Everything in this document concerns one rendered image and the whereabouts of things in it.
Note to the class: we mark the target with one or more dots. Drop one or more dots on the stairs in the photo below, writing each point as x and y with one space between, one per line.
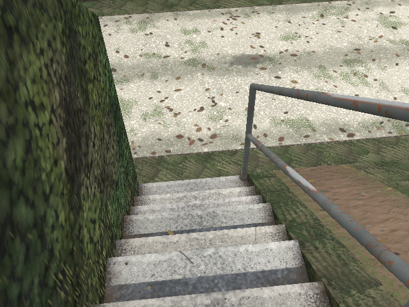
207 242

